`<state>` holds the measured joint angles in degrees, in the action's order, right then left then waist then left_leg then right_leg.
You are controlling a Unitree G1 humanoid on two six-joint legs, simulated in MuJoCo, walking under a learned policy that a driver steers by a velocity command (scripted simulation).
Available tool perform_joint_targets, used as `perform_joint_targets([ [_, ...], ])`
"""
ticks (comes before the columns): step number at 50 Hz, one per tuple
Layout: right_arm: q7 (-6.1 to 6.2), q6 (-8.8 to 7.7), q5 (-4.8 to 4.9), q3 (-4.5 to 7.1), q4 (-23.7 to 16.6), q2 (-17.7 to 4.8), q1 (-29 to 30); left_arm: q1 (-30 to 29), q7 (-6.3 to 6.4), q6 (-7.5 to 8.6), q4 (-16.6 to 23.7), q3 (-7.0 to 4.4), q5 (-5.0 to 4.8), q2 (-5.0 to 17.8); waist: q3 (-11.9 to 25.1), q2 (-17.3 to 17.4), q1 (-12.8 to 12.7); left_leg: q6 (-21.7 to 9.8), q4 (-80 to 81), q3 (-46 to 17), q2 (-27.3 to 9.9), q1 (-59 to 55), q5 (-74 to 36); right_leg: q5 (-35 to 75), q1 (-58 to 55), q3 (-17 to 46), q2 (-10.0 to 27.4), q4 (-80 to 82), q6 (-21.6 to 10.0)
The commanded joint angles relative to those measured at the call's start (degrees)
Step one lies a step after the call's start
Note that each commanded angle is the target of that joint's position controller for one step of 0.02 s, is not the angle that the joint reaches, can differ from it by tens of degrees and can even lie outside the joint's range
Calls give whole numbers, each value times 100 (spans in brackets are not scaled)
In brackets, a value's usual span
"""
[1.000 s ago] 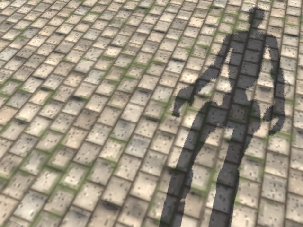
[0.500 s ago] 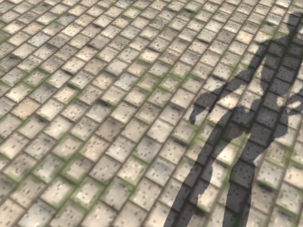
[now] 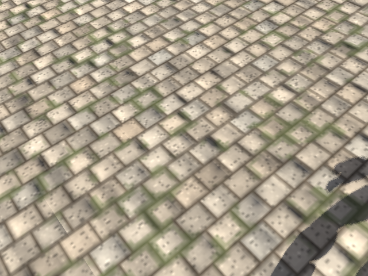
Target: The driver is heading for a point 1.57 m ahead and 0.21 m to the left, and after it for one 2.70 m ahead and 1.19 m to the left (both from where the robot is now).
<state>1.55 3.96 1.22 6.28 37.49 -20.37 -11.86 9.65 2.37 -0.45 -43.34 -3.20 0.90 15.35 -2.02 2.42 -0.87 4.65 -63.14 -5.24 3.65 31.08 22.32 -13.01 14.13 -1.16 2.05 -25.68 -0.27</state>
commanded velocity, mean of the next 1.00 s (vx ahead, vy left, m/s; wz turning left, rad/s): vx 0.00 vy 0.00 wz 0.32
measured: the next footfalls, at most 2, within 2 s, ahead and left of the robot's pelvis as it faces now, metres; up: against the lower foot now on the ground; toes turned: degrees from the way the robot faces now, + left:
left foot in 0.22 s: +0.02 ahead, +0.15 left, +0.00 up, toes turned +10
right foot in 0.64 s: +0.08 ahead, -0.08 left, +0.00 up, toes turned +17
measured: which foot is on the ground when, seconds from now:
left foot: up 0.00-0.20, down 0.22-1.00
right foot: down 0.00-0.22, up 0.24-0.62, down 0.64-1.00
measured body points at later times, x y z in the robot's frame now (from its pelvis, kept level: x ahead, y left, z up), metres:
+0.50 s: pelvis -0.01 +0.05 +0.00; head +0.02 +0.08 +0.45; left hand +0.06 +0.37 -0.12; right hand +0.23 -0.17 -0.08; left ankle -0.02 +0.14 -0.74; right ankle +0.04 -0.10 -0.69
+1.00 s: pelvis +0.02 +0.02 -0.01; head +0.02 +0.03 +0.44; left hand +0.08 +0.30 -0.12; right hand +0.20 -0.20 -0.13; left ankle -0.02 +0.14 -0.74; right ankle +0.04 -0.09 -0.74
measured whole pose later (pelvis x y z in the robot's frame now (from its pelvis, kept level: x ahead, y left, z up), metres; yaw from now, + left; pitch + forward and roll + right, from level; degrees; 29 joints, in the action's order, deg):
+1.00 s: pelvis +0.02 +0.02 -0.01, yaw +17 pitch -1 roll +0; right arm 1.3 1.5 -0.6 2.6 47.1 -14.4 -11.8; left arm 10.2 0.5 1.3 -43.4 -1.0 0.8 13.7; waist -1.9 -0.2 0.2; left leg 0.3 -29.3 -6.8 2.8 12.5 15.4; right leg -16.5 11.7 -0.1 -0.4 -29.5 -0.5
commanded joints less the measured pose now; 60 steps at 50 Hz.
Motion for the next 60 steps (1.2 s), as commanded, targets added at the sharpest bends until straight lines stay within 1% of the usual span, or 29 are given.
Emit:
perform_joint_targets([
  [1,-40,-77,23,-13,-640,-170,449,28,56,-13,344,-257,-2,1006,415,-1273,-206,167,534,259,-323,585,-37,2153,-1274,859,1321,671,-1165],
  [4,-123,-80,-5,-70,-747,-114,508,-60,0,-45,383,-354,-47,1235,534,-1366,-233,80,1411,545,-478,-189,52,2350,-1072,574,1462,648,-1182],
  [7,-191,-33,-1,-21,-754,-236,409,-82,-80,-32,364,-405,-136,1324,553,-1408,-192,-94,2184,786,-429,-720,-84,2368,-990,433,1577,511,-1134],
  [9,-240,-8,3,16,-687,-230,168,-199,-100,-16,344,-419,-242,1338,555,-1332,15,-347,3144,910,-365,-1244,-664,2240,-869,278,1575,188,-931],
  [10,-233,-8,-4,58,-594,-270,-57,-156,-105,1,295,-397,-289,1231,602,-1187,137,-540,3780,938,-253,-1786,-1203,1931,-619,77,1456,-162,-685],
  [11,-177,-16,-7,155,-532,-517,-306,184,-137,30,161,-341,-222,999,742,-543,174,-778,4201,437,-440,-2701,-2151,1141,40,-340,1176,-929,-246],
  [12,-68,-44,-41,316,-632,-1275,-494,127,-179,47,420,-165,141,513,865,1434,51,-1498,4082,-1741,-2045,-3798,-4600,-1945,1833,-819,405,-2831,373],
  [13,-133,-183,-241,255,-731,-1229,-476,-421,-126,77,644,-219,72,719,1076,1302,415,-2583,4162,-2480,-2670,-3269,-4790,-2748,2423,50,-96,-3937,514],
  [14,-166,-301,-264,192,-681,-1002,-351,-603,-93,60,653,-292,-58,946,929,746,445,-2481,4279,-2016,-2350,-3068,-4229,-2400,2456,368,33,-4348,472],
  [15,-139,-362,-186,146,-629,-841,-61,-571,-68,47,618,-321,-101,978,709,601,268,-2128,4283,-1586,-1974,-2892,-3714,-1880,2480,456,111,-4277,411],
  [16,-102,-356,-90,99,-646,-688,189,-484,-19,30,520,-342,-61,967,642,416,171,-1864,4276,-1386,-1727,-2794,-3322,-1504,2469,501,152,-4094,415],
  [17,-68,-336,-44,40,-662,-592,387,-354,-2,9,482,-360,-30,1003,619,487,69,-1794,4281,-1221,-1625,-2608,-3461,-1211,2299,470,118,-4049,467],
  [19,-15,-319,-114,-35,-652,-470,434,-122,-42,6,402,-342,-65,904,801,539,-12,-1804,4296,-1016,-1495,-2452,-3615,-841,1896,372,0,-3980,539],
  [21,8,-326,-139,-63,-586,-427,400,-137,-59,-6,404,-286,-96,767,799,516,33,-1786,4304,-950,-1429,-2462,-3374,-701,1732,340,-2,-3362,571],
  [23,20,-314,-150,-70,-516,-453,385,-253,-79,-15,452,-222,-84,654,741,552,116,-1778,4307,-1005,-1421,-2387,-2952,-672,1473,347,29,-2719,565],
  [26,-22,-292,-185,-83,-430,-505,413,-311,-121,-8,501,-195,-95,670,577,623,222,-1836,4326,-1178,-1451,-2047,-2351,-819,957,306,22,-2004,496],
  [28,-68,-285,-183,-120,-350,-470,431,-293,-143,13,517,-198,-117,707,481,615,248,-1841,4285,-1346,-1468,-1912,-2152,-877,680,278,-15,-1590,435],
  [30,-94,-286,-139,-192,-274,-348,560,-131,-177,57,473,-177,-114,625,440,519,97,-1722,4134,-1405,-1373,-1792,-2065,-492,224,219,-61,-748,337],
  [31,-98,-292,-105,-245,-221,-235,600,31,-203,94,416,-148,-76,542,441,411,-58,-1553,4041,-1341,-1245,-1640,-1982,215,-259,164,-91,78,255],
  [32,-99,-333,-141,-304,-126,-75,383,90,-207,130,423,-134,18,614,529,179,-35,-1250,3962,-1265,-1045,-1448,-1691,1011,-781,447,141,425,151],
  [33,-105,-381,-260,-330,-75,12,132,159,-178,141,490,-187,81,998,667,-537,184,-914,3458,-861,-616,-1239,-1047,2216,-1137,1042,817,348,-96],
  [34,-95,-392,-232,-304,-20,54,-107,-131,-203,148,408,-176,73,1021,648,-1301,520,-641,3536,-300,-256,-1599,-415,1596,-425,1280,1049,360,-586],
  [35,-72,-377,-294,-290,49,-122,96,-401,-242,179,520,-83,38,645,519,-1126,379,-491,3628,-293,-341,-1956,-645,723,-65,1222,858,526,-613],
  [36,-64,-350,-271,-248,48,-198,317,-416,-252,205,502,-59,43,572,392,-1037,265,-509,3633,-303,-317,-1921,-834,238,-28,1006,622,503,-414],
  [37,-43,-307,-236,-244,86,-173,404,-367,-253,237,492,-63,40,649,325,-927,195,-568,3626,-344,-335,-1907,-1010,133,-20,846,464,447,-256],
  [39,-42,-262,-214,-248,129,-111,377,-183,-226,301,430,-47,20,666,267,-763,135,-637,3700,-440,-387,-1864,-1263,124,-62,732,380,363,-153],
  [43,-41,-304,-191,-252,343,3,279,-37,-167,275,400,4,-3,583,283,-412,53,-627,3747,-472,-405,-1806,-1490,248,-222,601,272,199,-148],
  [47,-15,-324,-180,-240,553,26,192,-19,-159,250,371,36,-13,548,284,-206,41,-575,3768,-493,-424,-1856,-1657,346,-268,548,209,147,-166],
  [60,92,-310,-154,-219,1281,-23,72,130,-185,259,-34,94,-33,503,197,-234,89,-510,3822,-480,-466,-2167,-1966,520,-243,468,94,283,-172],
])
